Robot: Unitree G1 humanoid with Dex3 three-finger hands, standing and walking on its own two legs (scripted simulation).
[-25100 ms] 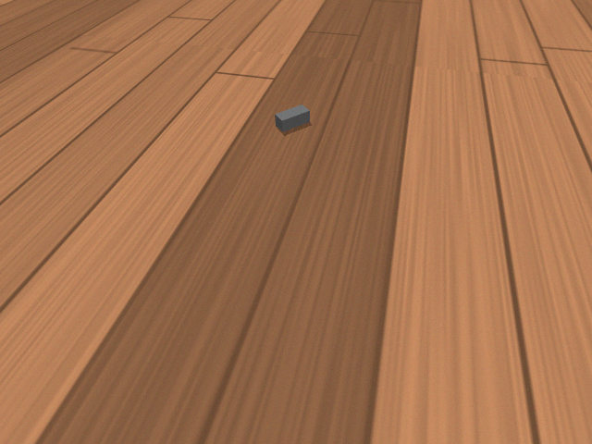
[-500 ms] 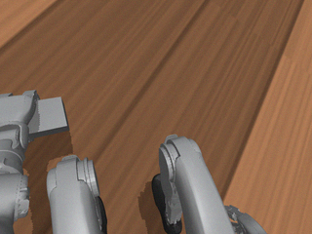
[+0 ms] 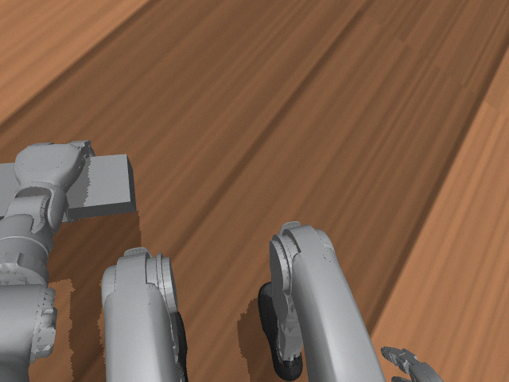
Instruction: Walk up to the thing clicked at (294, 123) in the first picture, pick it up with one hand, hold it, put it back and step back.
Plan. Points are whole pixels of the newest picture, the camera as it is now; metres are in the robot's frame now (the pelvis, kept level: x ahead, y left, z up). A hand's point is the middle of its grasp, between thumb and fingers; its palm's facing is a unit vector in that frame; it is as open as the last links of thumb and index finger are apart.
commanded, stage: lift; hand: left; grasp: from above
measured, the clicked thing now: (72, 190) +0.45 +0.27 -0.19
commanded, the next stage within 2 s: hold in 1.56 s
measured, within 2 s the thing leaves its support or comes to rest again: neither
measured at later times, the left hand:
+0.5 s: hand (12, 200) +0.39 +0.28 -0.02, palm faces -0.47 -0.08 -0.88, open 11.7 cm
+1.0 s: hand out of the picture +0.34 +0.27 +0.19, palm faces -0.48 -0.11 -0.87, open 11.7 cm
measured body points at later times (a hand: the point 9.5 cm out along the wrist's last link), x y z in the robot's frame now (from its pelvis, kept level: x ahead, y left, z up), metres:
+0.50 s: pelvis +0.01 +0.00 +0.10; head +0.19 +0.05 +0.51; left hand +0.41 +0.28 +0.03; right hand +0.12 -0.27 -0.01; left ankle +0.08 +0.12 -0.32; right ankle +0.11 -0.12 -0.32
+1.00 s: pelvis +0.03 +0.01 +0.28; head +0.13 +0.03 +0.72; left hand +0.36 +0.27 +0.24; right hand +0.15 -0.25 +0.16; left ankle +0.08 +0.12 -0.32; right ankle +0.10 -0.12 -0.32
